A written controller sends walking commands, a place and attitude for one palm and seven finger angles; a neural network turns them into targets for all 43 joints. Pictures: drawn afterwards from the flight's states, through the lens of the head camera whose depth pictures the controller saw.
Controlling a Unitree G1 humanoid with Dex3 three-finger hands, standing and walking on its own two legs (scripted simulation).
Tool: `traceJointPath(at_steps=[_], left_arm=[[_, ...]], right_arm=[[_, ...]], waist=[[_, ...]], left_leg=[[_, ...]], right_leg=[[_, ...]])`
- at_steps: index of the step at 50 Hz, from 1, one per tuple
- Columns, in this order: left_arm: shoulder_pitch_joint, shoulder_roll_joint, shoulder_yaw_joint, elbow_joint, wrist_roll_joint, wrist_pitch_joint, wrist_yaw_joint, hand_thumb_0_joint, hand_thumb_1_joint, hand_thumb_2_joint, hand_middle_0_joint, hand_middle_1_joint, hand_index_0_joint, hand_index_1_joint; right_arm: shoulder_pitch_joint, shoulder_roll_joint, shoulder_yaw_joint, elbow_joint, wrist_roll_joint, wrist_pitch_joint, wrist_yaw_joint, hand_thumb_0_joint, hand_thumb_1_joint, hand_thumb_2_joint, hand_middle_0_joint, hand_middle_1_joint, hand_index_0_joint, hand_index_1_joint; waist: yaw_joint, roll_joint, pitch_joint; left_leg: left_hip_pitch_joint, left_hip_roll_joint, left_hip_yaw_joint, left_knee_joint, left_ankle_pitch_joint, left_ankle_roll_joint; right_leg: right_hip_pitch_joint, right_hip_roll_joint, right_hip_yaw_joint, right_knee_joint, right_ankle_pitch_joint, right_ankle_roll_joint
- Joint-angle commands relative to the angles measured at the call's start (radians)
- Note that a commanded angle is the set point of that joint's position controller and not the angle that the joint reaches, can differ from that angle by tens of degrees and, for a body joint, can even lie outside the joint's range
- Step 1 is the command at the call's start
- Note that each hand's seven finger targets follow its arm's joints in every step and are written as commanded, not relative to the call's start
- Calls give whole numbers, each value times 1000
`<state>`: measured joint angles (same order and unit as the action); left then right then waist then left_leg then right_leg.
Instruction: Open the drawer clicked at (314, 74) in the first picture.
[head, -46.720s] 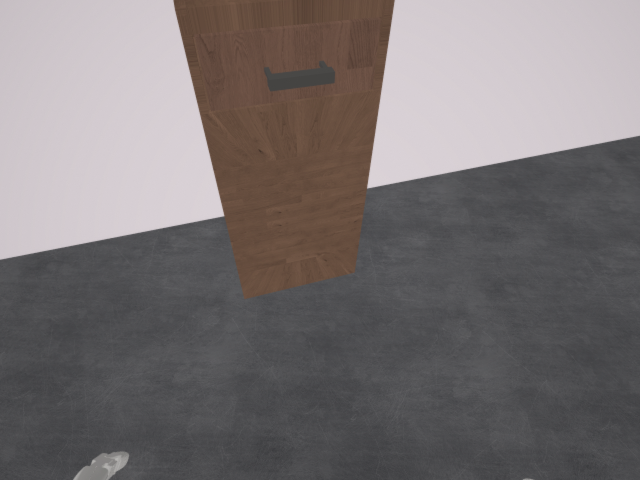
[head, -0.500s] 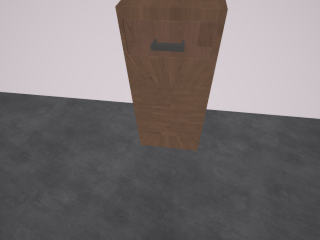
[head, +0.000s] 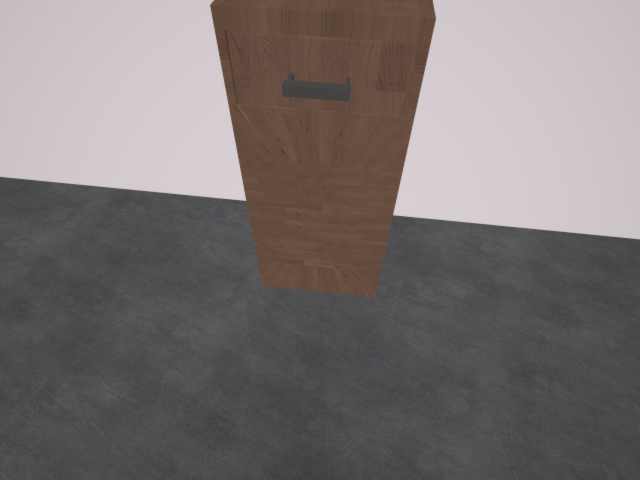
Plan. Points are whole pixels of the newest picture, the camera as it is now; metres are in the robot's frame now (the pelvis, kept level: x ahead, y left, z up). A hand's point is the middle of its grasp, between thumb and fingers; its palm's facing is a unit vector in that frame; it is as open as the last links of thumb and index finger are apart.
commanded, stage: look to check the result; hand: left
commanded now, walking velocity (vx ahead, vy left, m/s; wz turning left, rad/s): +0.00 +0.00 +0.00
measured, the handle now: (317, 84) +0.84 +0.05 +0.07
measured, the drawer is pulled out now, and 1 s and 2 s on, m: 0.00 0.00 0.00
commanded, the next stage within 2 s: turn to face it in 0.40 s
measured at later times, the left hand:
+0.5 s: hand out of the picture +0.06 +0.22 -0.16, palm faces +0.00 -0.95 -0.31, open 7.4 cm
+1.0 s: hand out of the picture +0.09 +0.16 -0.18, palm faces -0.06 -0.97 -0.23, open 7.4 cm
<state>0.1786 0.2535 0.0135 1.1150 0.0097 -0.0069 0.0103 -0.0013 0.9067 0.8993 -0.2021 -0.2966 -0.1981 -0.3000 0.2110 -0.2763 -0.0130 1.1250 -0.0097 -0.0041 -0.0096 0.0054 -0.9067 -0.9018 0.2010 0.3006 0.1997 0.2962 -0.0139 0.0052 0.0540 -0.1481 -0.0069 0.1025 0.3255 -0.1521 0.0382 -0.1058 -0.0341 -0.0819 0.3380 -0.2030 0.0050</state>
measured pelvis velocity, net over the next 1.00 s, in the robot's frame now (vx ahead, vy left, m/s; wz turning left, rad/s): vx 0.07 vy -0.04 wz -0.07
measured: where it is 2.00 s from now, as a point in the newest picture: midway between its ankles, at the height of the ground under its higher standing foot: (351, 455)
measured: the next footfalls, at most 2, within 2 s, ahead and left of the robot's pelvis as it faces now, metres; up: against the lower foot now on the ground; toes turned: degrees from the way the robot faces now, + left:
left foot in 1.36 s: +0.36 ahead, +0.05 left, +0.00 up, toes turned -1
right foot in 1.76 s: +0.38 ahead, -0.21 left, +0.00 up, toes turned -11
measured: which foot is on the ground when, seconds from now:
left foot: down 0.00-1.00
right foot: down 0.00-1.00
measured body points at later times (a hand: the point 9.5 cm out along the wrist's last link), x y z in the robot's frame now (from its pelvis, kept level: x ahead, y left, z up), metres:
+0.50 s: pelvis +0.02 -0.01 +0.00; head +0.03 -0.02 +0.45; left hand +0.06 +0.27 -0.14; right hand +0.08 -0.29 -0.15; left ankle +0.02 +0.09 -0.75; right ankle -0.01 -0.12 -0.75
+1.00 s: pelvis +0.07 -0.04 -0.02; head +0.09 -0.05 +0.43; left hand +0.09 +0.21 -0.16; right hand +0.03 -0.28 -0.18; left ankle +0.02 +0.09 -0.75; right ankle +0.00 -0.12 -0.75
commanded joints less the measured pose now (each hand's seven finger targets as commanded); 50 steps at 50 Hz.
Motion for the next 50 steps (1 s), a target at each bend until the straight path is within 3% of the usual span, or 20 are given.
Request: traceJointPath(at_steps=[1,12,20,27,33,35,36,39,41,44,46,47,48,49,50], left_arm=[[11,185,28,-40,1,-22,11,0,900,900,-200,-300,-200,-300],[-5,205,27,-34,1,-27,11,0,900,900,-200,-300,-200,-300],[-17,221,28,-36,2,-33,13,0,900,900,-200,-300,-200,-300],[-28,227,28,-36,1,-32,12,0,900,900,-200,-300,-200,-300],[-42,237,36,-49,1,-26,9,0,900,900,-200,-300,-200,-300],[1,158,22,-32,-2,-15,10,0,900,900,-200,-300,-200,-300],[22,132,17,-24,-1,-6,9,0,900,900,-200,-300,-200,-300],[50,135,24,-29,6,6,-6,0,900,900,-200,-300,-200,-300],[41,127,28,-44,9,9,-17,0,900,900,-200,-300,-200,-300],[43,93,30,-70,14,6,-30,0,900,900,-200,-300,-200,-300],[31,71,33,-91,14,4,-37,0,900,900,-200,-300,-200,-300],[66,62,36,-85,14,-1,-38,0,900,900,-200,-300,-200,-300],[128,65,42,-65,15,-7,-37,0,900,900,-200,-300,-200,-300],[229,101,54,-30,15,-20,-27,0,900,900,-200,-300,-200,-300],[359,176,74,18,14,-26,-9,0,900,900,-200,-300,-200,-300]], right_arm=[[-6,-156,-27,-47,-2,-20,-11,0,-900,-900,200,300,200,300],[-43,-180,-27,-52,-1,-15,-8,0,-900,-900,200,300,200,300],[-66,-192,-28,-56,-2,-16,-8,0,-900,-900,200,300,200,300],[-81,-199,-27,-55,-2,-15,-8,0,-900,-900,200,300,200,300],[-72,-208,-31,-64,-3,-14,-13,0,-900,-900,200,300,200,300],[-37,-121,-14,-52,-8,-6,-11,0,-900,-900,200,300,200,300],[-14,-96,-7,-43,-11,-1,-9,0,-900,-900,200,300,200,300],[-2,-109,-18,-46,-15,5,-5,0,-900,-900,200,300,200,300],[16,-129,-28,-45,-21,6,-4,0,-900,-900,200,300,200,300],[87,-158,-49,-39,-23,0,-8,0,-900,-900,200,300,200,300],[132,-149,-55,-37,-26,-5,-10,0,-900,-900,200,300,200,300],[116,-136,-54,-39,-25,-6,-10,0,-900,-900,200,300,200,300],[95,-113,-48,-48,-20,-8,-10,0,-900,-900,200,300,200,300],[49,-62,-41,-74,-11,-12,-10,0,-900,-900,200,300,200,300],[-24,10,-23,-116,-4,-21,-3,0,-900,-900,200,300,200,300]], waist=[[5,13,-44],[3,-26,-40],[2,-20,-77],[5,-7,-52],[1,-4,-78],[-2,-10,-95],[-1,-12,-88],[4,2,-26],[-6,55,51],[-14,120,92],[-20,134,97],[3,135,87],[34,63,56],[80,-123,32],[127,-365,33]], left_leg=[[35,138,-155,-61,87,-4],[61,146,-153,-61,109,-5],[83,148,-149,-49,158,-8],[80,149,-145,-58,155,-12],[95,159,-121,-29,179,-16],[101,161,-98,-5,125,-26],[89,157,-91,0,48,-29],[51,176,-115,-15,-211,-11],[22,214,-169,-56,-326,15],[69,324,-282,-108,-368,86],[53,351,-282,-87,-312,109],[12,329,-232,-44,-280,90],[-80,273,-153,50,-258,53],[-246,150,-31,255,-243,1],[-480,26,77,537,-409,-41]], right_leg=[[-18,-106,117,-75,74,-45],[-24,-110,117,-95,104,-44],[7,-117,113,-89,179,-47],[3,-115,119,-97,182,-48],[6,-111,137,-69,253,-54],[4,-104,133,-54,196,-45],[-3,-93,132,-36,109,-46],[-88,-64,137,-9,-151,-59],[-166,-31,114,64,-202,-62],[-296,12,39,242,-186,-51],[-297,5,29,261,-222,-47],[-231,-1,27,200,-189,-48],[-80,-9,43,97,-128,-55],[93,-101,214,-22,-134,-91],[260,-283,482,-122,9,-175]])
